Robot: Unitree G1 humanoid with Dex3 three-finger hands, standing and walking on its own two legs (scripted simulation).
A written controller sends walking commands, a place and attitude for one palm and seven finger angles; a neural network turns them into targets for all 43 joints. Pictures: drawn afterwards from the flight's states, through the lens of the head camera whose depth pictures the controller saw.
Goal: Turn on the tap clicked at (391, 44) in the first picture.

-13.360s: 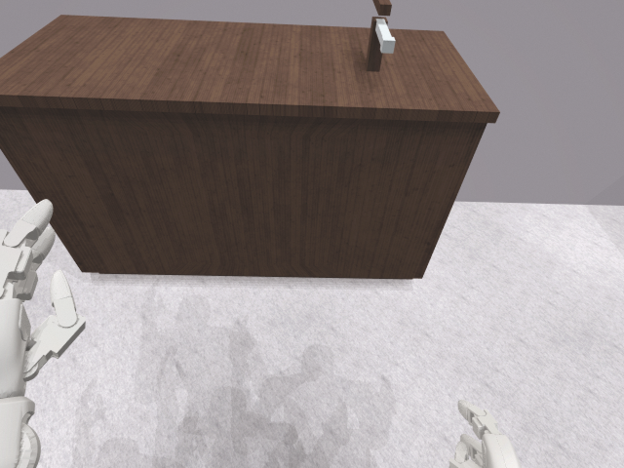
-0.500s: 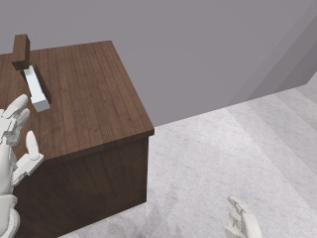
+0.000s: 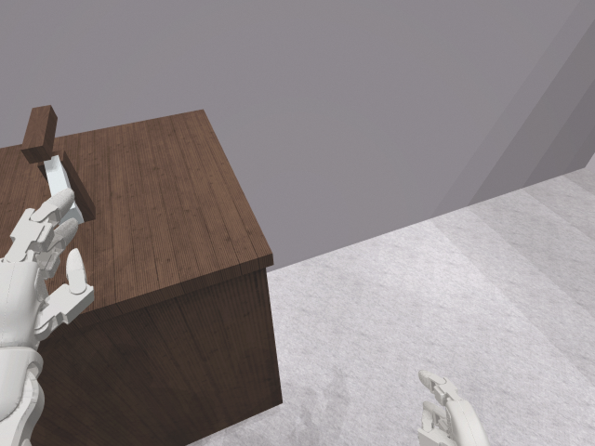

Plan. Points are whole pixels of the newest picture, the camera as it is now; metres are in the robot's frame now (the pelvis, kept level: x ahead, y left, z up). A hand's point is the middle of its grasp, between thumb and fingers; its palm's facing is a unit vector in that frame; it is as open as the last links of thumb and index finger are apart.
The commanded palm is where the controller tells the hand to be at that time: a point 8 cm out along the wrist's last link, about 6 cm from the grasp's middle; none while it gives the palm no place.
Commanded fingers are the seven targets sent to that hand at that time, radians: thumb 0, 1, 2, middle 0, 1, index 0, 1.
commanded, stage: turn the palm inward beside the body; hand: left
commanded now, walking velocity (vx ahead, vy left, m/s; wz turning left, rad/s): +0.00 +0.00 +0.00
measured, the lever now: (67, 213) +0.36 +0.35 +0.15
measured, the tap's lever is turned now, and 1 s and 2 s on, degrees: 10 10 10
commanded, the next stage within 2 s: reach beside the lever's end, fingers flat in 1.94 s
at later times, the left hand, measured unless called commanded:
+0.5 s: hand (76, 298) +0.20 +0.24 +0.19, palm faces +0.53 -0.81 -0.25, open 7.4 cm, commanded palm +0.14 +0.27 +0.19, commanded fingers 0.00 0.90 0.90 -0.20 -0.30 -0.20 -0.30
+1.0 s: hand (46, 306) +0.19 +0.25 +0.20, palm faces +0.55 -0.82 -0.14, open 7.4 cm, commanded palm +0.12 +0.28 +0.21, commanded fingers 0.00 0.90 0.90 -0.20 -0.30 -0.20 -0.30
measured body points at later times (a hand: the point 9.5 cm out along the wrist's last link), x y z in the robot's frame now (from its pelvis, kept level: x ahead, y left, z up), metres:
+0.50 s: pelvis +0.01 -0.04 -0.01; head -0.01 -0.07 +0.44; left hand +0.17 +0.28 +0.20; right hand +0.23 -0.25 -0.09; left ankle +0.00 +0.11 -0.74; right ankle +0.00 -0.11 -0.74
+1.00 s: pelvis +0.00 -0.01 +0.00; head -0.04 -0.03 +0.45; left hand +0.15 +0.29 +0.21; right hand +0.23 -0.18 -0.07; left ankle +0.00 +0.11 -0.74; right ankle +0.00 -0.11 -0.74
